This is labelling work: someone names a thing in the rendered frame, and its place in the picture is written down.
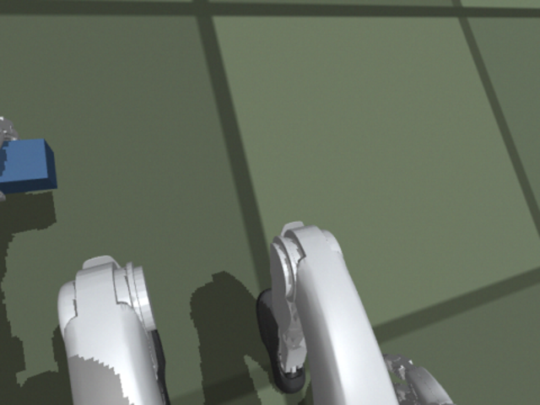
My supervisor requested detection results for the right robot foot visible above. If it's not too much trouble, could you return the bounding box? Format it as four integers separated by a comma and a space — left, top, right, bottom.
256, 289, 305, 394

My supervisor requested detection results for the left robot hand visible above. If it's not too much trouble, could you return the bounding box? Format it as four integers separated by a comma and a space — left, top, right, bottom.
0, 116, 21, 202

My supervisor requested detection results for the right robot hand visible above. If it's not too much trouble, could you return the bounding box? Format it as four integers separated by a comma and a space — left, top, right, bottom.
382, 354, 453, 405

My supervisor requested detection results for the carton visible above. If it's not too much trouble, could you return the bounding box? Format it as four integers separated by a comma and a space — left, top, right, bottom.
0, 138, 57, 194

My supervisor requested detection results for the left robot foot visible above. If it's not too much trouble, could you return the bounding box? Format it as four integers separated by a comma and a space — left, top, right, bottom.
151, 329, 170, 405

